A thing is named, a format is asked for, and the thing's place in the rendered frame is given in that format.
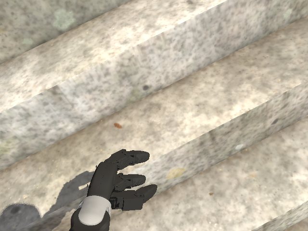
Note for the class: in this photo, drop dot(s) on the robot left forearm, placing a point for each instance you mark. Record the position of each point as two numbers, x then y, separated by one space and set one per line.
93 214

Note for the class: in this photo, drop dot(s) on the left robot hand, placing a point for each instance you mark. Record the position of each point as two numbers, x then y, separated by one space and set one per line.
106 183

